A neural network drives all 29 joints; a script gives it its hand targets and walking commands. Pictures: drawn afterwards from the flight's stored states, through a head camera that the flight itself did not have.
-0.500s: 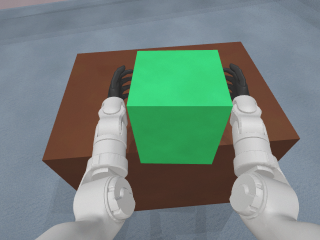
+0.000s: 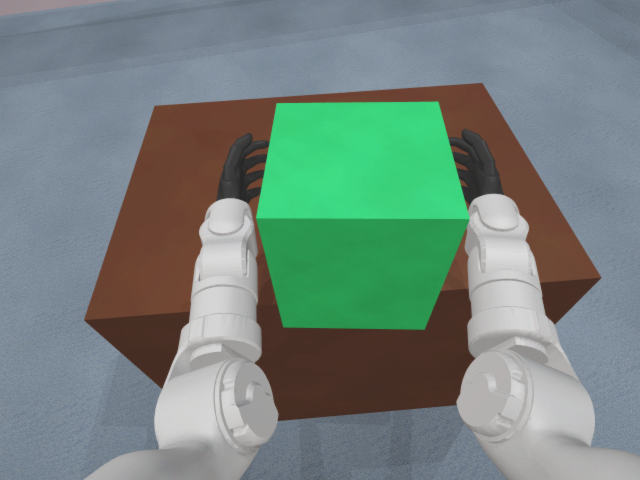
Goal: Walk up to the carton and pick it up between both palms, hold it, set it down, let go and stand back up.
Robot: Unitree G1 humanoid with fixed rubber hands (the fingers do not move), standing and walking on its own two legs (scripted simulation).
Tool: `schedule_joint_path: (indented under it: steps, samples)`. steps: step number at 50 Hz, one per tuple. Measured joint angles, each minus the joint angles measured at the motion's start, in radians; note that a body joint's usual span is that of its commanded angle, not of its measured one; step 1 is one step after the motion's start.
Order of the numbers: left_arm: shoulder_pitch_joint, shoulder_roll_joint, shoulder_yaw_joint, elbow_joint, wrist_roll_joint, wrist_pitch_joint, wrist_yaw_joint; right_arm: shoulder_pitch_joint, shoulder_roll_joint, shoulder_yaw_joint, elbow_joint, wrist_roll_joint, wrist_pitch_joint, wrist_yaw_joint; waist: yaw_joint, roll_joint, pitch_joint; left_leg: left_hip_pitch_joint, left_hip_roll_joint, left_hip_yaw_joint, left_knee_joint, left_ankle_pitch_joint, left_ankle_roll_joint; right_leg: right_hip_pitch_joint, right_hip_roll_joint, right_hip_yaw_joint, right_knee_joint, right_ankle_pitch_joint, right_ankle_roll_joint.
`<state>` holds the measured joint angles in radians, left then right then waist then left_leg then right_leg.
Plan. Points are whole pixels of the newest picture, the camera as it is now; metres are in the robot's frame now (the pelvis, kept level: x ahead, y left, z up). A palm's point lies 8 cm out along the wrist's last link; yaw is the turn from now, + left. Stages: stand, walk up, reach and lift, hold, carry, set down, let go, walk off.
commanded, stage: set down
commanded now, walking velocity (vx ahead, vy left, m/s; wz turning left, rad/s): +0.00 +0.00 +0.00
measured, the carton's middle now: (354, 223) +0.44 -0.02 +0.05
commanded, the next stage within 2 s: none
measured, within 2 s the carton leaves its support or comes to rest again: neither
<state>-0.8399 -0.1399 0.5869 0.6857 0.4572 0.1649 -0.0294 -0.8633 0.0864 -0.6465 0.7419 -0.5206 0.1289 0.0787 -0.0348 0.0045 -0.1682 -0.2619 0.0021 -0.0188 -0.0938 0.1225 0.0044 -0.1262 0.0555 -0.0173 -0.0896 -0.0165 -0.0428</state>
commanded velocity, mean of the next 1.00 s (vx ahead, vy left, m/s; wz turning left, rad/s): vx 0.00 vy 0.00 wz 0.00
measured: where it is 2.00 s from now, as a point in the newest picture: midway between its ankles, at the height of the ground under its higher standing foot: outside the picture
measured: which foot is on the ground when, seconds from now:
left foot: down 0.00-1.00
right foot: down 0.00-1.00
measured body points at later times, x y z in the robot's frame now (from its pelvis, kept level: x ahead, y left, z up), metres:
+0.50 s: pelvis +0.00 +0.00 +0.00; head +0.04 +0.00 +0.45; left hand +0.45 +0.13 +0.12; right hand +0.44 -0.18 +0.12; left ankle +0.02 +0.12 -0.75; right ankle -0.06 -0.08 -0.75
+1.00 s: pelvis +0.00 +0.01 +0.00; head +0.07 +0.00 +0.44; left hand +0.48 +0.14 +0.11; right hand +0.47 -0.18 +0.11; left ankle +0.02 +0.12 -0.75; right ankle -0.06 -0.08 -0.75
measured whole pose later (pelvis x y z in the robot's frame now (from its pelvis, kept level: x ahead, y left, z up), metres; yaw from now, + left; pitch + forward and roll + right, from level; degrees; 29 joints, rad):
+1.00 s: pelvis +0.00 +0.01 +0.00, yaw -4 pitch +16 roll +0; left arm -1.00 0.10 0.30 1.01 0.03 0.13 0.14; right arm -1.05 -0.20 -0.03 1.14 0.15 0.10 -0.14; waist 0.03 0.01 -0.16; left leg -0.35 0.01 0.06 0.00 0.07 0.00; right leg -0.26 0.06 0.05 0.05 -0.07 -0.04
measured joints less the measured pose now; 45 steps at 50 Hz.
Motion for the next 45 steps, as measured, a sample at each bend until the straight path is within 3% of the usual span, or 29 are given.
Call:
schedule_joint_path:
  steps: [18, 26, 35, 45]
  samples:
    - [0.006, 0.005, -0.001, -0.015, -0.003, -0.005, -0.008, -0.009, -0.008, 0.001, 0.013, 0.001, -0.008, 0.024, -0.002, -0.003, 0.006, -0.002, 0.004, 0.002, 0.0, 0.0, -0.004, -0.002, 0.003, 0.001, 0.0, 0.001, 0.001]
    - [-0.004, 0.032, -0.014, 0.04, -0.033, -0.017, 0.007, -0.02, -0.044, 0.036, 0.07, 0.041, -0.015, 0.022, 0.005, 0.001, -0.005, -0.004, 0.005, 0.008, 0.001, -0.001, -0.005, -0.007, 0.004, 0.007, 0.001, 0.002, 0.002]
    - [-0.066, 0.136, -0.093, 0.223, -0.157, -0.048, 0.071, -0.1, -0.133, 0.165, 0.259, 0.215, -0.045, -0.039, 0.011, 0.001, -0.002, -0.032, 0.015, 0.029, 0.005, 0.002, -0.011, -0.053, 0.01, 0.027, 0.028, 0.001, -0.003]
    - [-0.155, 0.219, -0.22, 0.333, -0.368, -0.064, 0.174, -0.169, -0.241, 0.515, 0.37, 0.564, -0.044, -0.197, 0.058, 0.0, 0.007, -0.084, 0.016, 0.071, 0.049, -0.024, -0.004, -0.136, 0.008, 0.067, 0.109, -0.03, 0.0]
